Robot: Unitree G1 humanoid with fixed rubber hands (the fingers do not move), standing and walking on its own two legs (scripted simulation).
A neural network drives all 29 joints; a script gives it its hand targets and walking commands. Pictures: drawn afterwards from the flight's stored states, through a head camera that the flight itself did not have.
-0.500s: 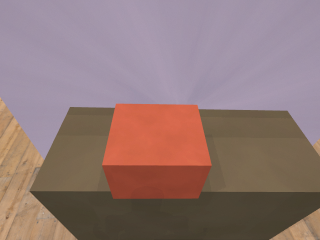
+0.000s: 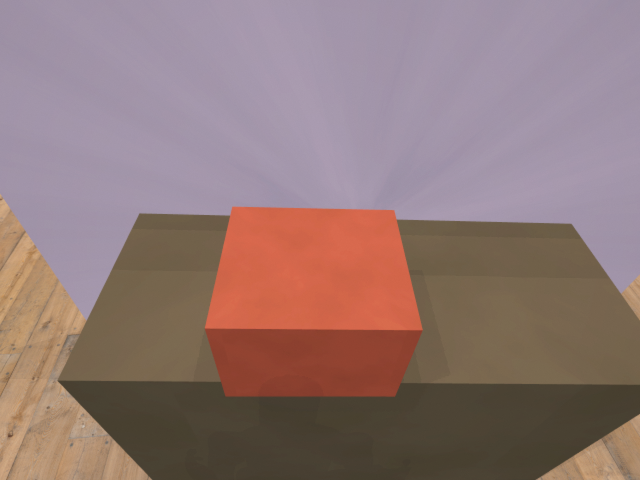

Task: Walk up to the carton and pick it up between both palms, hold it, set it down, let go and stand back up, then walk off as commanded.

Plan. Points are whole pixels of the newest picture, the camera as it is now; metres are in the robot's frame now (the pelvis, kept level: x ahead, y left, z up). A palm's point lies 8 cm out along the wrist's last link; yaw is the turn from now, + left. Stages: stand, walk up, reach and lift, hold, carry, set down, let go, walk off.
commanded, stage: stand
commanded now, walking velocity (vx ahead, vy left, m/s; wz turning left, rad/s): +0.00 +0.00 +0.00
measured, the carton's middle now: (312, 300) +0.42 +0.02 -0.05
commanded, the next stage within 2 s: walk off in 0.10 s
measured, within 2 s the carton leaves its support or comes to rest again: neither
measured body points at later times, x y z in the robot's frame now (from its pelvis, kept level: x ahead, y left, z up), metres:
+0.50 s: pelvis -0.02 +0.02 +0.00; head -0.03 +0.02 +0.45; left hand +0.08 +0.29 -0.13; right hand +0.08 -0.28 -0.12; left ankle -0.01 +0.13 -0.71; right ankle +0.03 -0.08 -0.73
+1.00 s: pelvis -0.15 +0.03 -0.02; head -0.11 +0.07 +0.42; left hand -0.08 +0.32 -0.18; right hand -0.03 -0.24 -0.12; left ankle -0.03 +0.13 -0.73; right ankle -0.21 -0.09 -0.69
